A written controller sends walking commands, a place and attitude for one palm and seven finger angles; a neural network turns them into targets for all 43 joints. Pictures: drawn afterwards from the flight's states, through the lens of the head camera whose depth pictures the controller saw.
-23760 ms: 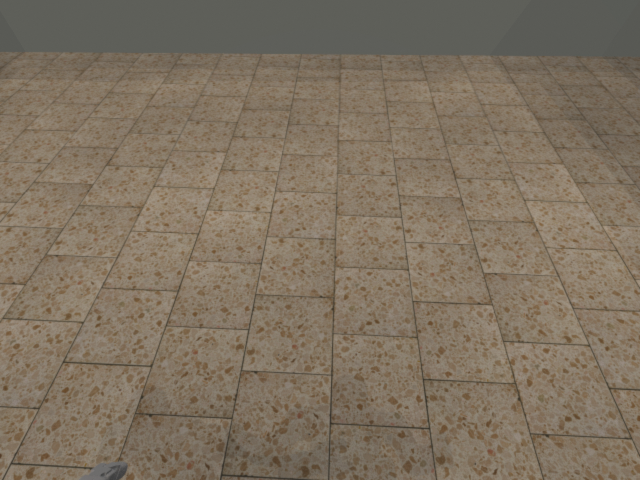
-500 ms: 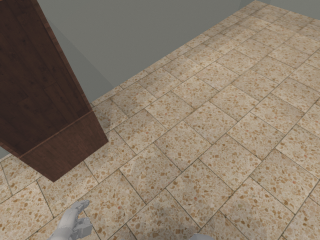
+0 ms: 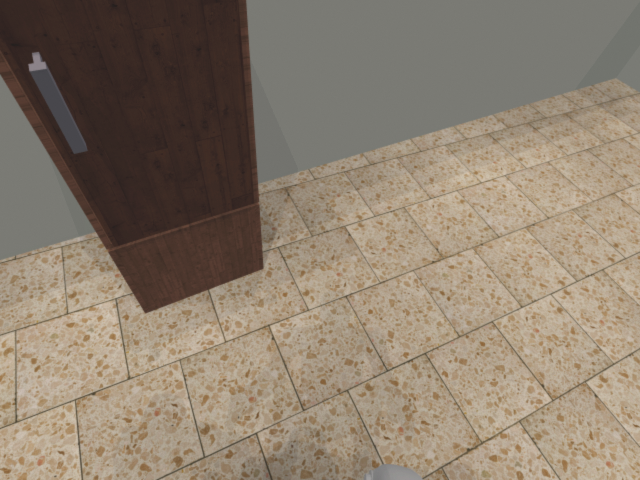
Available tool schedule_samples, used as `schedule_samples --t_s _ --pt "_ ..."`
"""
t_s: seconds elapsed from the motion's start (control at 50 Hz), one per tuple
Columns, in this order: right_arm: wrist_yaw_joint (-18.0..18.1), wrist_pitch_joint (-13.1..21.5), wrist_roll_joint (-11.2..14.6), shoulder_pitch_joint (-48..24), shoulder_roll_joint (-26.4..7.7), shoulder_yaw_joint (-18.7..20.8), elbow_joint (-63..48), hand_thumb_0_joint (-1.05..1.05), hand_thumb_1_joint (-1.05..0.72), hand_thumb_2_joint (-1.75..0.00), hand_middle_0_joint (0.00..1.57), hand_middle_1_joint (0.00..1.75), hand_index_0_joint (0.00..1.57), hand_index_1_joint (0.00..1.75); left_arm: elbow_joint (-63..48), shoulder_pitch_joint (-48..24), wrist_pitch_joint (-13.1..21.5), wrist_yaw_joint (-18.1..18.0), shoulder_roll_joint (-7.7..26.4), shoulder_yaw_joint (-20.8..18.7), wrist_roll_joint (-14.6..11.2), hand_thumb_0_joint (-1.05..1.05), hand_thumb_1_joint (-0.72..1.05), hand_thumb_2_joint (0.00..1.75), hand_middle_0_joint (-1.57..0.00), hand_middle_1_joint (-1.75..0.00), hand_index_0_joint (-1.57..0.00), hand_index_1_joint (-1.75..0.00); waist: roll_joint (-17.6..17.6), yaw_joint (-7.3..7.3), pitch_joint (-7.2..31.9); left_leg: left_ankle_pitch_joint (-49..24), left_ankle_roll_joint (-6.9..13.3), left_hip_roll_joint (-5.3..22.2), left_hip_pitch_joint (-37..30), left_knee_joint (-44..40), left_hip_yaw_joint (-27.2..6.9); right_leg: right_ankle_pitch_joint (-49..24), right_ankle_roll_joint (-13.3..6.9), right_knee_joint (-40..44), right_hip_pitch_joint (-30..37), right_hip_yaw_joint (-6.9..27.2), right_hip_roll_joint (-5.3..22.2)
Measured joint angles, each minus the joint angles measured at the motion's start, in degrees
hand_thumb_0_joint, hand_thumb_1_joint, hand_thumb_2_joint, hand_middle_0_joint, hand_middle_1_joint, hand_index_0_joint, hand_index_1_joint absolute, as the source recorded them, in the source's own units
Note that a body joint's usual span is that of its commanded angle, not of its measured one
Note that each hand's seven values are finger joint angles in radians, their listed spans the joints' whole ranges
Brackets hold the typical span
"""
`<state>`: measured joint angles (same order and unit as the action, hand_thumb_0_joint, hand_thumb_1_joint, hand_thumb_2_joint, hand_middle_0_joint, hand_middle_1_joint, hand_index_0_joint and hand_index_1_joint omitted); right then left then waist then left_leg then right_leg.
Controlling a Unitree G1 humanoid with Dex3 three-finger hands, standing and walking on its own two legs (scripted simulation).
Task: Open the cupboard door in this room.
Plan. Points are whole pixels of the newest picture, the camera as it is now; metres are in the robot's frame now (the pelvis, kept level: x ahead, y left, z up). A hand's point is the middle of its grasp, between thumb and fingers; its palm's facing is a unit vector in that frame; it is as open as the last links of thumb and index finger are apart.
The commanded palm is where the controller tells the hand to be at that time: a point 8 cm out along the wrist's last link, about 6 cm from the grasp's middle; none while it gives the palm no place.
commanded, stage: turn to face it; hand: left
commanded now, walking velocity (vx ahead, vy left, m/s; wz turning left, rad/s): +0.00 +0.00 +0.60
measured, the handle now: (59, 104) +0.65 +0.49 +0.05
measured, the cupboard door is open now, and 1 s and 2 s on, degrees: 0 0 0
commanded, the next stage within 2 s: take the last steps up to it in 0.66 s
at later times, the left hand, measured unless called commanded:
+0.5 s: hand out of the picture -0.01 +0.15 -0.15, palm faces +0.31 -0.91 -0.28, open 7.4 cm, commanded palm none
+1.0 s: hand out of the picture -0.16 +0.15 -0.17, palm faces +0.49 -0.85 -0.20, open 7.4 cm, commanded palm none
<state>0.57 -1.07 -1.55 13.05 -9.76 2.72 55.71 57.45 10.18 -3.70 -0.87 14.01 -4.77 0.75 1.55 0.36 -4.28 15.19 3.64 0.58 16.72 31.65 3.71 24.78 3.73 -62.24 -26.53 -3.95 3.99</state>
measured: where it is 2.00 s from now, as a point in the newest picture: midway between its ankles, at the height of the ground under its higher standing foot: (285, 473)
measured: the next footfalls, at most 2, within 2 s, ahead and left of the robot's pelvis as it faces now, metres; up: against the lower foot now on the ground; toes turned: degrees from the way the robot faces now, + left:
right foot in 0.38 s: +0.02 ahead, -0.17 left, +0.00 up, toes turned +14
left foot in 0.80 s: -0.11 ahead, +0.06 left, +0.00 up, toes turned +29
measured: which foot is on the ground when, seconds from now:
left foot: down 0.00-0.38, up 0.40-0.78, down 0.80-1.00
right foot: up 0.00-0.36, down 0.38-0.82, up 0.84-1.00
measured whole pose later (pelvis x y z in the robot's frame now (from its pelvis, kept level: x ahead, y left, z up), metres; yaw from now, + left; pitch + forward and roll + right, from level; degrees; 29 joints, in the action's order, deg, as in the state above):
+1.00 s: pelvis -0.06 -0.03 +0.01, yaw +27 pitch -1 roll -2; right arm 1.1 1.4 -1.1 10.1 -9.0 1.9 57.3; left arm 61.9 16.2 -1.9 0.6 14.8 -2.8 1.2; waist 2.1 -2.3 -2.8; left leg 16.8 1.7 1.0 5.4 22.8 2.0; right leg 22.2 3.2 -59.6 -24.7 -3.7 5.3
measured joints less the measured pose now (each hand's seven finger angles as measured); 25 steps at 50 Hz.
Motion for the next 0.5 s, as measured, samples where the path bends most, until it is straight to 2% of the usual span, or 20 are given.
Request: schedule_samples --t_s 0.08,0.18,0.3,0.36,0.38,0.4,0.44,0.5 --pt "-0.06 0.0 0.18 -0.28 -1.11 0.18 -0.31 0.0 -0.91 -0.9 0.2 0.3 0.2 0.3 -0.2 0.33 0.17 0.05 1.76 -0.44 -0.03 0.0 0.91 0.9 -0.2 -0.3 -0.19 -0.29 -0.7 -0.46 0.28 -3.57 0.15 -1.09 -0.9 -4.81 -2.33 -2.97 1.31 -0.66 -0.61 2.53 0.48" --pt "-0.57 -0.53 0.14 -1.03 -2.29 0.69 -0.95 0.0 -0.9 -0.9 0.2 0.3 0.2 0.3 -1.2 -0.8 0.1 -0.09 2.55 -0.32 -0.13 0.0 0.91 0.9 -0.2 -0.3 -0.19 -0.29 -1.25 -0.09 0.31 -5.93 -0.25 -2.33 -0.28 -6.45 -5.63 -2.31 2.12 4.15 1.22 4.07 0.43" --pt "-1.09 -1.63 -0.13 -1.88 -3.8 1.41 -1.93 0.0 -0.9 -0.9 0.2 0.3 0.2 0.3 -3.43 -3.2 0.34 -0.04 1.08 0.79 -0.46 0.0 0.91 0.9 -0.2 -0.3 -0.19 -0.29 -2.59 1.24 0.33 -7.57 -1.77 -3.72 2.38 -5.34 -10.18 -0.09 1.13 13.82 5.09 4.38 -1.65" --pt "-1.29 -2.47 -0.18 -1.84 -4.54 1.93 -2.38 0.0 -0.9 -0.9 0.2 0.3 0.2 0.3 -5.08 -3.32 1.16 0.15 -0.2 1.51 -0.68 0.0 0.91 0.9 -0.2 -0.3 -0.19 -0.29 -3.54 1.54 0.88 -7.92 -3.16 -4.67 4.44 -3.72 -12.72 -2.22 0.03 24.19 9.67 3.72 -3.02" --pt "-1.37 -2.78 -0.05 -1.54 -4.62 2.13 -2.68 0.0 -0.9 -0.9 0.2 0.3 0.2 0.3 -5.9 -2.72 1.67 0.26 -0.29 1.78 -0.57 0.0 0.91 0.9 -0.2 -0.3 -0.19 -0.29 -3.19 1.35 1.52 -7.21 -3.56 -5.44 5.76 -2.14 -13.0 -2.69 -0.78 29.8 12.02 3.56 -2.73" --pt "-1.37 -3.06 0.11 -1.72 -4.87 2.43 -2.7 0.0 -0.9 -0.9 0.2 0.3 0.2 0.3 -6.29 -2.29 2.18 0.14 -0.73 1.88 -0.2 0.0 0.91 0.9 -0.2 -0.3 -0.19 -0.29 -3.35 0.89 1.6 -2.71 -4.16 -5.73 7.66 1.62 -12.8 -5.38 -1.8 31.32 12.17 3.37 -2.66" --pt "-1.35 -3.61 -0.11 -2.04 -5.75 2.98 -2.52 0.0 -0.9 -0.9 0.2 0.3 0.2 0.3 -6.46 -1.34 2.11 -0.01 -2.16 2.6 -0.03 0.0 0.91 0.9 -0.2 -0.3 -0.2 -0.29 -4.75 0.87 1.16 5.75 -4.78 -5.66 11.46 13.13 -11.45 -6.57 -3.31 30.05 12.25 1.68 -2.52" --pt "-1.77 -3.93 -0.3 -2.29 -6.29 3.15 -2.4 0.0 -0.91 -0.9 0.2 0.3 0.2 0.29 -6.01 0.83 2.01 -0.17 -3.45 2.91 -0.05 0.0 0.9 0.9 -0.2 -0.3 -0.2 -0.29 -4.78 0.77 0.98 6.75 -5.65 -4.2 14.83 28.04 -8.03 -7.2 -3.86 31.47 13.81 0.27 -1.35"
